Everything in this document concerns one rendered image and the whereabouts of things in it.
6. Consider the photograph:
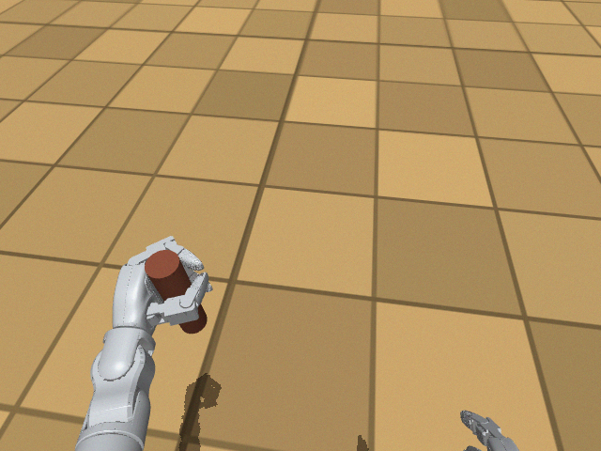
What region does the left robot arm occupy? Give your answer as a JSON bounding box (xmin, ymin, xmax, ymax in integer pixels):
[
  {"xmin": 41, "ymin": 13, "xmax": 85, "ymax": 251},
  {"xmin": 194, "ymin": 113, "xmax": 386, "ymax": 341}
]
[{"xmin": 75, "ymin": 326, "xmax": 156, "ymax": 451}]

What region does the right robot hand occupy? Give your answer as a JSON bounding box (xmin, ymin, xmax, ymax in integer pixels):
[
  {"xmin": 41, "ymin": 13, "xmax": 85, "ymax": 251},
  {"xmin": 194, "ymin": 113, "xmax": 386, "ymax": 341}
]
[{"xmin": 460, "ymin": 411, "xmax": 519, "ymax": 451}]

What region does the left robot hand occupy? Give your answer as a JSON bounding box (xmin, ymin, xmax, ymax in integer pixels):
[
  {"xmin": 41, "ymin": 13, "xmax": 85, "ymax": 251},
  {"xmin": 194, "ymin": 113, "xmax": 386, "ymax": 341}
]
[{"xmin": 113, "ymin": 236, "xmax": 213, "ymax": 336}]

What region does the can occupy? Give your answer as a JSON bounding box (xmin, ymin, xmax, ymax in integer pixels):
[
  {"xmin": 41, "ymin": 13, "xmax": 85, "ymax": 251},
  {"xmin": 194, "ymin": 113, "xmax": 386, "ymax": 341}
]
[{"xmin": 145, "ymin": 250, "xmax": 208, "ymax": 334}]

